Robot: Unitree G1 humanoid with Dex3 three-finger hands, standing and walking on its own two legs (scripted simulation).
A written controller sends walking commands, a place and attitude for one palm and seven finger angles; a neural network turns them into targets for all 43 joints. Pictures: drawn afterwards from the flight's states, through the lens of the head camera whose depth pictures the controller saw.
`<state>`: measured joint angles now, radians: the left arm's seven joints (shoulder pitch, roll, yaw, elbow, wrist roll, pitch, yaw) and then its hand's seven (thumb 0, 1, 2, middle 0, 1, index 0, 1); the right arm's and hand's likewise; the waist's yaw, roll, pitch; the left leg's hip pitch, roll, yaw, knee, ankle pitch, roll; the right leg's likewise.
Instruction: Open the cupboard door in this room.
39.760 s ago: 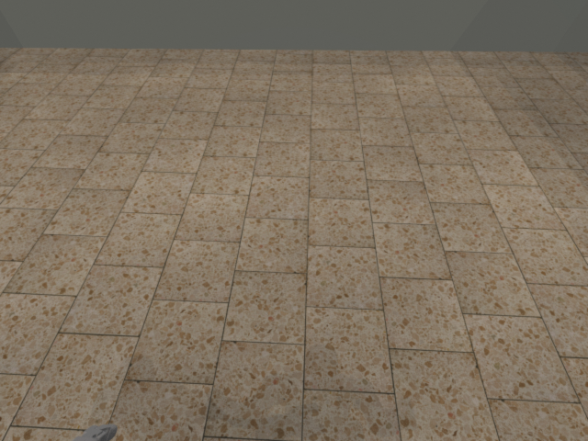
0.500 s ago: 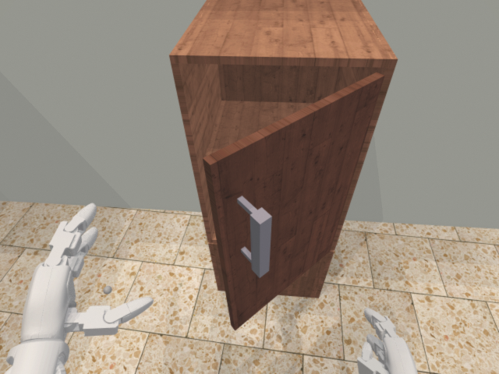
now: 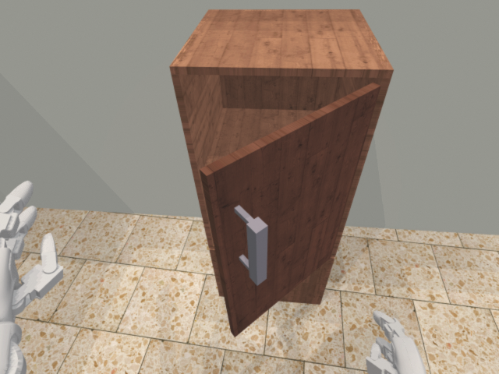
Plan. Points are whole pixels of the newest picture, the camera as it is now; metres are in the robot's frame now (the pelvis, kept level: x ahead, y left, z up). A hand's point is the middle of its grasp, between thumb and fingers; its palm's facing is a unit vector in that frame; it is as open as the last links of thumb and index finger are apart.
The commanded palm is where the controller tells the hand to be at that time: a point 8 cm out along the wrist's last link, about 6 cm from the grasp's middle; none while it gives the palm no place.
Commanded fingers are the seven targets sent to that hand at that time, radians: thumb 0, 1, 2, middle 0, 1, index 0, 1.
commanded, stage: draw the hand back to the body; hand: left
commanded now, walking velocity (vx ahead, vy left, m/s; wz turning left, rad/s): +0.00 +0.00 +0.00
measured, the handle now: (249, 246) +0.32 +0.05 +0.04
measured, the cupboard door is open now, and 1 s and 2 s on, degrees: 44 44 44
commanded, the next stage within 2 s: step back with the hand held close in 0.24 s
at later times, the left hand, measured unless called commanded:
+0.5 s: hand (62, 272) +0.18 +0.26 +0.16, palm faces +0.44 -0.79 -0.43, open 7.4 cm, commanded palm +0.12 +0.29 +0.17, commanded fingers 0.00 0.90 0.90 -0.20 -0.30 -0.20 -0.30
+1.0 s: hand out of the picture +0.10 +0.29 +0.15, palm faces +0.43 -0.76 -0.49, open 7.4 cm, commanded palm +0.04 +0.32 +0.17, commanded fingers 0.00 0.90 0.90 -0.20 -0.30 -0.20 -0.30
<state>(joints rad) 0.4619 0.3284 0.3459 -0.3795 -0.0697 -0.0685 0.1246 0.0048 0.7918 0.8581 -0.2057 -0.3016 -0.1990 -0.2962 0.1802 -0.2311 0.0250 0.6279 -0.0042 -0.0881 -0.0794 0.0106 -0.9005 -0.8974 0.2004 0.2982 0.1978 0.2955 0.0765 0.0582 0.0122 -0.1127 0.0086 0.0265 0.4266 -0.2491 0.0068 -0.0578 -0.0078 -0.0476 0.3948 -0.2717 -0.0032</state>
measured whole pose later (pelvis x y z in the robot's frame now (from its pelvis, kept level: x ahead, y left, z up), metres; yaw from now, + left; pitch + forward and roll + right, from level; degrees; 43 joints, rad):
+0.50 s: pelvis -0.01 -0.01 +0.00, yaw +0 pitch -2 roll -1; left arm 0.48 0.35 0.37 -0.39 -0.06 -0.13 0.11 0.01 0.89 0.90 -0.21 -0.30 -0.20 -0.30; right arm 0.17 -0.24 0.02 0.61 0.00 -0.05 -0.08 0.01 -0.90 -0.90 0.20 0.30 0.20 0.30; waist 0.04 0.07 0.02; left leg -0.18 0.04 0.01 0.45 -0.23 -0.01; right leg -0.10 0.02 -0.06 0.38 -0.24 -0.02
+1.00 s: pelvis -0.10 +0.02 -0.02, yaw +1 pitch -1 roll -2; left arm 0.55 0.42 0.44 -0.52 -0.02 -0.19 0.15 0.01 0.89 0.90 -0.22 -0.30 -0.21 -0.30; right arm 0.22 -0.21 0.01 0.54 0.01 -0.05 -0.09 0.01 -0.90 -0.90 0.20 0.30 0.20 0.30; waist 0.00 0.01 0.05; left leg -0.40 0.00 0.02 0.58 -0.17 0.04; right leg -0.33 0.02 -0.01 0.58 -0.23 0.02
